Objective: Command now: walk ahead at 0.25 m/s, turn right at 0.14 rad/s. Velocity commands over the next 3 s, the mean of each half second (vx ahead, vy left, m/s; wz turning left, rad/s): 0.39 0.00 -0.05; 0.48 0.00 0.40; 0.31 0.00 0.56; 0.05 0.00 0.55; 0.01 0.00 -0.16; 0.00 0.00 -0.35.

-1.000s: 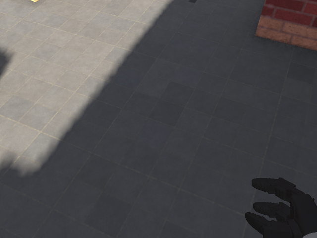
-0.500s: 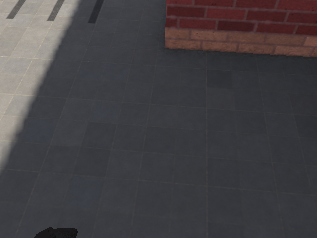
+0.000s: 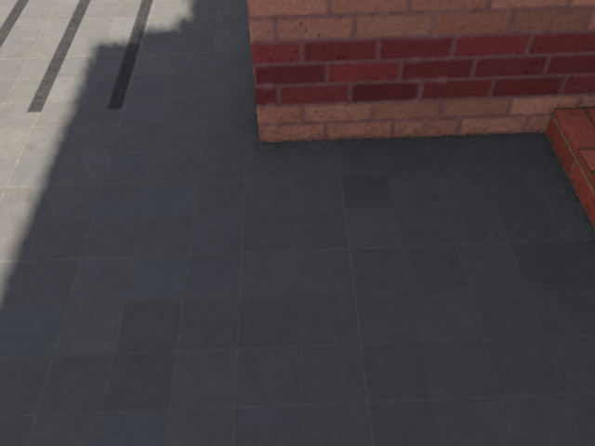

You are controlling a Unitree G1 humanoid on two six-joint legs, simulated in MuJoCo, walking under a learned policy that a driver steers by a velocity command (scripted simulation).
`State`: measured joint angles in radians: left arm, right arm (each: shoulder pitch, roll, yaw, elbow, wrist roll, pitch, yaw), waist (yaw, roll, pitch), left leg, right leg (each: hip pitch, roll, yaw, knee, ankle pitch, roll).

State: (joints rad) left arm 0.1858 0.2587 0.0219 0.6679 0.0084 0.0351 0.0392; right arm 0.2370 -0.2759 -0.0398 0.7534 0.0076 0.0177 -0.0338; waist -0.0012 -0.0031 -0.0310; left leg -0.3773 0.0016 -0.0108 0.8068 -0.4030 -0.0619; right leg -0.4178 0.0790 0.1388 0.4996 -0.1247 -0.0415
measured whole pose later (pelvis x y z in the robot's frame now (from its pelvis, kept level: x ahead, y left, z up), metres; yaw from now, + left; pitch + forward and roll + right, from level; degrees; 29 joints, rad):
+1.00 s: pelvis +0.41 +0.02 -0.01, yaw +15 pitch +1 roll -3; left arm 0.31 0.28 0.08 0.88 -0.02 -0.06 0.00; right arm 0.10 -0.26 -0.05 0.67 0.02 -0.03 0.05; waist 0.07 0.02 0.05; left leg -0.61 0.07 0.03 0.66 -0.09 0.08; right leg 0.13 -0.01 -0.27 0.27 -0.40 0.04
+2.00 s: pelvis +0.65 +0.15 +0.00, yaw +50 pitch +1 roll -2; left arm 0.11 0.32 0.07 0.78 0.00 0.03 0.01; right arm 0.21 -0.30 -0.06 0.59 -0.01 0.05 -0.01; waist 0.01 -0.03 0.06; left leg -0.31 0.01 0.00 0.59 -0.30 0.03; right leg -0.41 -0.09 -0.09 0.73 -0.41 0.04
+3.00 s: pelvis +0.63 +0.16 +0.01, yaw +29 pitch +0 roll +0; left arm 0.14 0.31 0.06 0.76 0.00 0.04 0.04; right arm 0.17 -0.24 -0.04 0.75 -0.02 -0.03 -0.01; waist 0.00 -0.04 0.04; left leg -0.24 -0.02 -0.02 0.46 -0.23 0.01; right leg -0.34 0.03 0.11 0.83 -0.52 0.07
